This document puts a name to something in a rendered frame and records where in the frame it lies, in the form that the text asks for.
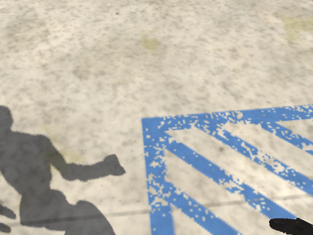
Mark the robot right hand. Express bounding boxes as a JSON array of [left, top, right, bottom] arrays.
[[269, 217, 313, 235]]

